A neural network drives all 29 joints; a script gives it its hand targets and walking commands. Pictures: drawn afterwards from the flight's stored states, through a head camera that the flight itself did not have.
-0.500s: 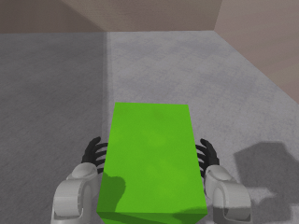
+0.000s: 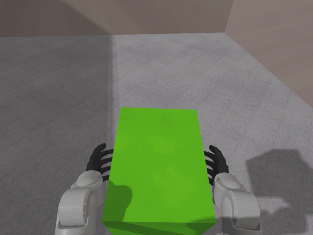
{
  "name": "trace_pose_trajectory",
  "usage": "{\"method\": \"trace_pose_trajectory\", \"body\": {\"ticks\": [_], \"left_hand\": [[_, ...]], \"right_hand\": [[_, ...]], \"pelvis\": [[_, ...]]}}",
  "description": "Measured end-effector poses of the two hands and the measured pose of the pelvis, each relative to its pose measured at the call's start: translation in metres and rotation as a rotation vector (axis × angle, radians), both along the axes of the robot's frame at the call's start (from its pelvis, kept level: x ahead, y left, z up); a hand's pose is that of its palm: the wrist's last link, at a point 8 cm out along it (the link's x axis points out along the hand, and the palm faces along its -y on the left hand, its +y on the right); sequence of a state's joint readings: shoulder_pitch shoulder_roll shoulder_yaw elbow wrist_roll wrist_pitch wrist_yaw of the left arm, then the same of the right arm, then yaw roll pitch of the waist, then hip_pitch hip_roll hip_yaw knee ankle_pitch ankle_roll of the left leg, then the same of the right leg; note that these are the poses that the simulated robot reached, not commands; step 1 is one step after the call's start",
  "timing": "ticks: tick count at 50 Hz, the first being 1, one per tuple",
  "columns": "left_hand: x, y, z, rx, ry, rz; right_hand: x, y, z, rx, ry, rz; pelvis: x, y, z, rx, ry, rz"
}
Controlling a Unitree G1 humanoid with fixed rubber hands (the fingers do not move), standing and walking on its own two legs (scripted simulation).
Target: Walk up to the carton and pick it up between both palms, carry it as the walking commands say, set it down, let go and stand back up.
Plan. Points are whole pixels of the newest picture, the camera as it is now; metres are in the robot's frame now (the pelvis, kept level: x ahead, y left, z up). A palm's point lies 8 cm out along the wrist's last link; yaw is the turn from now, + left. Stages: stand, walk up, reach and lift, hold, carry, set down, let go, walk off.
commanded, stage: carry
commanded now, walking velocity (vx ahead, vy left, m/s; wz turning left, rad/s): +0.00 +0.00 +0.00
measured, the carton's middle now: (156, 176) +0.29 +0.00 +0.01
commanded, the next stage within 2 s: none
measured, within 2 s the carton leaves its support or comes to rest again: neither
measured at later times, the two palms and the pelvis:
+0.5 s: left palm (99, 172) +0.26 +0.13 +0.08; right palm (222, 174) +0.26 -0.16 +0.08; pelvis +0.01 -0.01 +0.00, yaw +0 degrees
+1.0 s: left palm (99, 170) +0.26 +0.13 +0.09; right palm (224, 173) +0.26 -0.16 +0.09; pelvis +0.01 -0.01 +0.00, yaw +0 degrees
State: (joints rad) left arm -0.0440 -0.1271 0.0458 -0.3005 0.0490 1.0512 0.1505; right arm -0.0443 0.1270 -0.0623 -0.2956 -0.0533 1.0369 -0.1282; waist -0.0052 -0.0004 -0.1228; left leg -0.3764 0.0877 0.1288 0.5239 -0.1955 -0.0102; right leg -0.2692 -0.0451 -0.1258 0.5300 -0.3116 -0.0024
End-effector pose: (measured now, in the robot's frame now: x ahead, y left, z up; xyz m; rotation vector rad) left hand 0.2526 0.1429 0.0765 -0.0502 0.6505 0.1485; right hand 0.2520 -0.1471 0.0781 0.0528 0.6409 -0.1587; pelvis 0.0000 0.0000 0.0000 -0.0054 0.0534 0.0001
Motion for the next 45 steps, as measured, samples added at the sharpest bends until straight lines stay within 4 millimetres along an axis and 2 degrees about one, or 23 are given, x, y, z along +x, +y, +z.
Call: {"method": "trace_pose_trajectory", "body": {"ticks": [25, 45], "left_hand": [[0.009, -0.008, 0.001, 0.006, -0.002, -0.005], [0.008, -0.01, 0.008, 0.008, -0.007, -0.006]], "right_hand": [[0.008, -0.008, 0.001, -0.001, -0.002, -0.003], [0.007, -0.01, 0.007, -0.002, -0.006, -0.003]], "pelvis": [[0.009, -0.007, -0.001, 0.003, 0.001, 0.001], [0.012, -0.009, -0.001, 0.004, 0.001, 0.002]]}}
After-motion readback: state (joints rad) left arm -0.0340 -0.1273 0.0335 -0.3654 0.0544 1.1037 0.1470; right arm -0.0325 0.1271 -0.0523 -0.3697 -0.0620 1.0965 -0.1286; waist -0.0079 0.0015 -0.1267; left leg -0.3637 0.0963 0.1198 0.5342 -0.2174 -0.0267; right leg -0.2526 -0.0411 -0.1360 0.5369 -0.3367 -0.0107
